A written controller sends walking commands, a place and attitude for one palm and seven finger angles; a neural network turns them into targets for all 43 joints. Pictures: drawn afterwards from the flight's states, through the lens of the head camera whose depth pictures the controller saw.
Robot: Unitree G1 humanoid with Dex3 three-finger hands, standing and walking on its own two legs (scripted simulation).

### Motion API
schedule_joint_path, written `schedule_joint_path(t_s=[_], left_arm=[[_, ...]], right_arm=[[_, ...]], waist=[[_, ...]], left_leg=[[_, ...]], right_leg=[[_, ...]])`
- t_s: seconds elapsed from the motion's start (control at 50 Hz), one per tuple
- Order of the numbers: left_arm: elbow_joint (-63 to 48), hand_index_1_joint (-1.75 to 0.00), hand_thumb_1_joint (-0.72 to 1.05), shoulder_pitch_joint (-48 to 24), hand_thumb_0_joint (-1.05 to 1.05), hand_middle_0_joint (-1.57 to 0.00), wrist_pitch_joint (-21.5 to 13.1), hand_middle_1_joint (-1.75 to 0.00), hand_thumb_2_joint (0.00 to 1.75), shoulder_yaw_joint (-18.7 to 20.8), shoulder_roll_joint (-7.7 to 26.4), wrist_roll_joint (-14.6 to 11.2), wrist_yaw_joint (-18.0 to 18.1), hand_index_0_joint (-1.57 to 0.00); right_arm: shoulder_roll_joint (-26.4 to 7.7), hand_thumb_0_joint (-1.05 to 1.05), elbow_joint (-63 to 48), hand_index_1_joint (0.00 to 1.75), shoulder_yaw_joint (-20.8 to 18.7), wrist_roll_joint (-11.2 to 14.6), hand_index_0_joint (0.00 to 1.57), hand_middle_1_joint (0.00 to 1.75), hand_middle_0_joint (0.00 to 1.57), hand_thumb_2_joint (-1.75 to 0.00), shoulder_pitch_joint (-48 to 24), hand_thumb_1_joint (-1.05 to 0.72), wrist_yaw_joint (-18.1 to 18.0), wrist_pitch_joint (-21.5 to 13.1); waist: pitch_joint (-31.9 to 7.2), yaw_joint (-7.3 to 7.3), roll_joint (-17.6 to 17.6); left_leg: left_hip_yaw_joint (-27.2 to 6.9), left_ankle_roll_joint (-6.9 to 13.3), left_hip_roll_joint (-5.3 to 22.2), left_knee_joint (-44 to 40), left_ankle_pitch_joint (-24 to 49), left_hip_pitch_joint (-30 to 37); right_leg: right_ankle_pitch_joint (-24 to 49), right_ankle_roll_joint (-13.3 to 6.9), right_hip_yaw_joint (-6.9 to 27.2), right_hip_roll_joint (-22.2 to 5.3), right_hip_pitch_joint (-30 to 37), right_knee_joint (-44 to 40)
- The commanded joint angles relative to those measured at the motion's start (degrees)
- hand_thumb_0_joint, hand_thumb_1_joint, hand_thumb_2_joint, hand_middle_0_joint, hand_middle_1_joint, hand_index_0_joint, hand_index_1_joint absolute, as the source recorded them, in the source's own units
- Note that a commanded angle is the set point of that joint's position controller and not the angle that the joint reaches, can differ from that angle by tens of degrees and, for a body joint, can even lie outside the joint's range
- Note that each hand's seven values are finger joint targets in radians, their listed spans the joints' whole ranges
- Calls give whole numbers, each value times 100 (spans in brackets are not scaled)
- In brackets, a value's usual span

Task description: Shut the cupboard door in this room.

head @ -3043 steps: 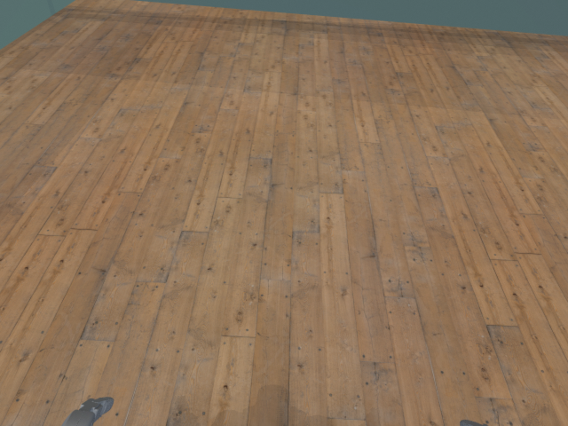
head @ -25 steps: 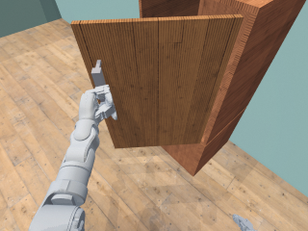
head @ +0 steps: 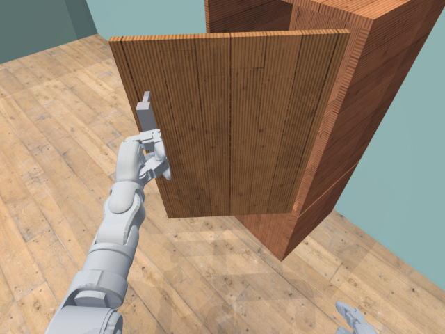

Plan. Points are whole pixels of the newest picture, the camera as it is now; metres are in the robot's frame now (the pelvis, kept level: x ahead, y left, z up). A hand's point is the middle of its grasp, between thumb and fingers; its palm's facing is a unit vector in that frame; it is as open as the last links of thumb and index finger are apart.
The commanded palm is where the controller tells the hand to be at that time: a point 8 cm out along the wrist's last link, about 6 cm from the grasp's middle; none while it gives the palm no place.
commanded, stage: push the door shut along its arc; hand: left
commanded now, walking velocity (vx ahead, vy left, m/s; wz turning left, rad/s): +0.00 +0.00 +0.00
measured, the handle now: (152, 127) +0.49 +0.17 +0.10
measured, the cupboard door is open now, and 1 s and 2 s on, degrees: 51 35 25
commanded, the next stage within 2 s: pull the fist back off the door in 1.78 s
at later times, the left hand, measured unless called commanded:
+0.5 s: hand (173, 136) +0.46 +0.12 +0.11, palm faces -0.08 -1.00 -0.03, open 3.1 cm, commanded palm +0.45 +0.16 +0.11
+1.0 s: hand (186, 113) +0.52 +0.10 +0.12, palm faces -0.19 -0.98 -0.01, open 3.1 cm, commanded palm +0.52 +0.15 +0.11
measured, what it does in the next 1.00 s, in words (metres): stands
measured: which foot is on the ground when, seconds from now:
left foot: down 0.00-1.00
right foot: down 0.00-1.00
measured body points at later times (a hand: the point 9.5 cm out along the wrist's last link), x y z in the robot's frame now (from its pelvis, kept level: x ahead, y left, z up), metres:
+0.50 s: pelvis +0.00 +0.01 -0.01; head +0.05 +0.00 +0.44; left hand +0.45 +0.17 +0.12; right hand +0.04 -0.25 -0.13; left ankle +0.02 +0.12 -0.72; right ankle -0.01 -0.09 -0.72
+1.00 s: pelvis -0.01 +0.01 -0.02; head +0.10 +0.01 +0.42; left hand +0.53 +0.15 +0.12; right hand -0.03 -0.26 -0.14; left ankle +0.02 +0.12 -0.72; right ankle -0.01 -0.09 -0.72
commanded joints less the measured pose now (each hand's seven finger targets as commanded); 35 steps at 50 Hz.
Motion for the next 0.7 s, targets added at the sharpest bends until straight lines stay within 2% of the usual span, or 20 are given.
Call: schedule_joint_path(t_s=[0.0, 0.02, 0.06, 0.12, 0.14, 0.18, 0.24, 0.26, 0.28, 0.32, 0.34, 0.4, 0.42, 0.44, 0.46, 0.48, 0.5, 0.54, 0.62, 0.68], left_arm=[[-967, -150, 90, -3317, 0, -130, -460, -150, 90, 262, 1056, 38, -52, -130], [-781, -150, 90, -3344, 0, -130, -487, -150, 90, 425, 1297, 51, -66, -130], [-546, -150, 90, -3713, 0, -130, -548, -150, 90, 312, 1178, -11, -170, -130], [45, -150, 90, -3752, 0, -130, -614, -150, 90, 483, 1350, -49, -336, -130], [288, -150, 90, -3791, 0, -130, -605, -150, 90, 374, 1229, -70, -412, -130], [668, -150, 90, -3929, 0, -130, -620, -150, 90, 455, 1289, -92, -531, -130], [658, -150, 90, -4320, 0, -130, -775, -150, 90, 300, 1154, -104, -679, -130], [733, -150, 90, -4352, 0, -130, -824, -150, 90, 314, 1169, -108, -720, -130], [789, -150, 90, -4412, 0, -130, -854, -150, 90, 196, 1027, -128, -771, -130], [965, -150, 90, -4410, 0, -130, -926, -150, 90, 491, 1391, -141, -802, -130], [1082, -150, 90, -4523, 0, -130, -926, -150, 90, 339, 1212, -167, -848, -130], [1161, -150, 90, -5041, 0, -130, -1029, -150, 90, 430, 1433, -95, -886, -130], [1271, -150, 90, -5072, 0, -130, -1033, -150, 90, 476, 1510, -67, -874, -130], [1276, -150, 90, -5243, 0, -130, -1060, -150, 90, 447, 1512, -55, -887, -130], [1412, -150, 90, -5300, 0, -130, -1061, -150, 90, 409, 1482, -45, -919, -130], [1574, -150, 90, -5419, 0, -130, -1067, -150, 90, 519, 1649, -28, -933, -130], [1593, -150, 90, -5627, 0, -130, -1075, -150, 90, 404, 1575, -21, -963, -130], [1842, -150, 90, -5718, 0, -130, -1070, -150, 90, 577, 1767, -35, -1012, -130], [2140, -150, 90, -6117, 0, -130, -1106, -150, 90, 683, 2045, -6, -1155, -130], [2297, -150, 90, -6313, 0, -130, -1138, -150, 90, 603, 2016, 22, -1280, -130]], right_arm=[[-675, 0, -606, 30, -224, -11, 20, 30, 20, -90, -71, -90, -104, -211], [-703, 0, -573, 30, -222, -12, 20, 30, 20, -90, -26, -90, -134, -176], [-669, 0, -571, 30, -189, 1, 20, 30, 20, -90, -71, -90, -139, -174], [-724, 0, -505, 30, -209, -11, 20, 30, 20, -90, 102, -90, -126, -169], [-722, 0, -504, 30, -204, 4, 20, 30, 20, -90, 113, -90, -117, -161], [-758, 0, -455, 30, -230, 0, 20, 30, 20, -90, 251, -90, -101, -156], [-789, 0, -452, 30, -279, -6, 20, 30, 20, -90, 392, -90, -57, -168], [-807, 0, -426, 30, -303, -6, 20, 30, 20, -90, 458, -90, -45, -172], [-806, 0, -421, 30, -305, -7, 20, 30, 20, -90, 487, -90, -23, -180], [-885, 0, -362, 30, -339, -25, 20, 30, 20, -90, 634, -90, -32, -151], [-865, 0, -364, 30, -321, -15, 20, 30, 20, -90, 629, -90, -24, -143], [-901, 0, -278, 30, -354, -23, 20, 30, 20, -90, 766, -90, -20, -145], [-931, 0, -242, 30, -361, -40, 20, 30, 20, -90, 846, -90, -28, -129], [-923, 0, -226, 30, -357, -36, 20, 30, 20, -90, 850, -90, -14, -134], [-926, 0, -208, 30, -352, -37, 20, 30, 20, -90, 882, -90, -7, -140], [-952, 0, -163, 30, -355, -36, 20, 30, 20, -90, 942, -90, -19, -134], [-964, 0, -143, 30, -359, -43, 20, 30, 20, -90, 967, -90, -23, -139], [-1007, 0, -97, 30, -365, -62, 20, 30, 20, -90, 1074, -90, -26, -145], [-1079, 0, -25, 30, -365, -85, 20, 30, 20, -90, 1230, -90, -30, -176], [-1100, 0, -6, 30, -368, -95, 20, 30, 20, -90, 1292, -90, -7, -211]], waist=[[-1512, -225, -284], [-1465, -236, -409], [-1577, -277, -184], [-1808, -233, -232], [-1750, -299, -257], [-1771, -320, -427], [-2029, -370, -158], [-2106, -394, -274], [-2069, -417, -196], [-2138, -397, -367], [-2005, -463, -435], [-2052, -536, -264], [-2038, -557, -351], [-2056, -588, -143], [-2060, -609, -119], [-1975, -651, -189], [-2013, -755, -196], [-2056, -757, -248], [-2200, -851, -43], [-2304, -936, 141]], left_leg=[[-88, 210, -142, -256, 723, 981], [-94, 218, -125, -257, 682, 920], [-101, 207, -156, -225, 689, 928], [-128, 191, -164, -169, 829, 866], [-126, 193, -163, -160, 845, 820], [-137, 190, -154, -112, 925, 731], [-162, 187, -156, -32, 1177, 911], [-186, 184, -143, 8, 1238, 959], [-179, 182, -143, 20, 1250, 981], [-190, 196, -136, 52, 1268, 873], [-191, 201, -138, 31, 1205, 804], [-211, 197, -136, 61, 1049, 758], [-227, 212, -130, 77, 1076, 765], [-241, 201, -129, 84, 1049, 798], [-254, 195, -131, 91, 984, 772], [-275, 191, -114, 99, 911, 693], [-278, 203, -116, 117, 848, 685], [-305, 206, -109, 123, 837, 614], [-346, 203, -110, 197, 700, 527], [-399, 186, -86, 300, 759, 569]], right_leg=[[1569, 188, 298, -53, 28, -660], [1506, 199, 311, -54, 48, -686], [1584, 184, 339, -62, 24, -640], [1772, 165, 314, -44, 112, -541], [1836, 165, 293, -49, 44, -527], [1964, 173, 274, -37, -9, -471], [2149, 141, 234, -9, -123, -347], [2182, 142, 212, 7, -176, -314], [2175, 140, 203, 21, -265, -310], [2181, 142, 217, 34, -189, -286], [2165, 151, 207, 36, -264, -304], [1953, 149, 231, 42, -430, -274], [1927, 149, 218, 57, -476, -270], [1878, 145, 229, 54, -570, -255], [1789, 142, 225, 64, -629, -254], [1687, 136, 218, 67, -693, -260], [1621, 154, 232, 70, -773, -261], [1587, 152, 235, 80, -772, -250], [1382, 134, 247, 88, -918, -196], [1338, 125, 238, 94, -1170, -130]])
